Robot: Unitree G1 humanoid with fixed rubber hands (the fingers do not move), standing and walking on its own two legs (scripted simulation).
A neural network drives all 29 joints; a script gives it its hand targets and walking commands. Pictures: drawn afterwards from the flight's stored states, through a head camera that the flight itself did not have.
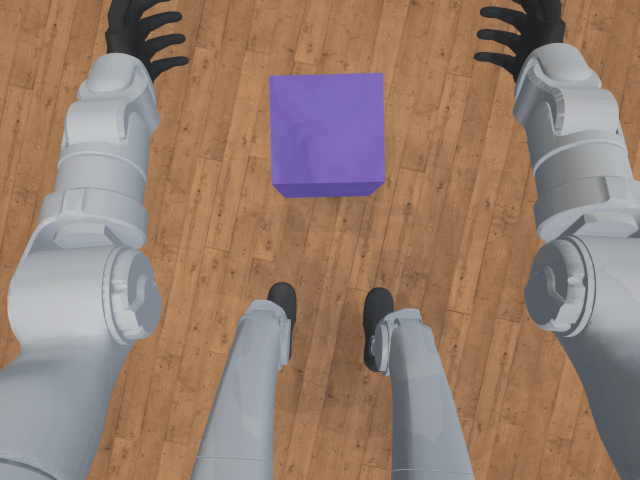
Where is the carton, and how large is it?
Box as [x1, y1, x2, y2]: [269, 73, 384, 197]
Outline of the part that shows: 382,73 269,76 271,176 272,184 284,197 369,195 384,181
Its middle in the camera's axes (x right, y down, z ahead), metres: +0.02 -0.21 +0.84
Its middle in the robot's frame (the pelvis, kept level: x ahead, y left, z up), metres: +0.55 +0.03 -0.53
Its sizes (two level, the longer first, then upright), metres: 0.210 0.200 0.250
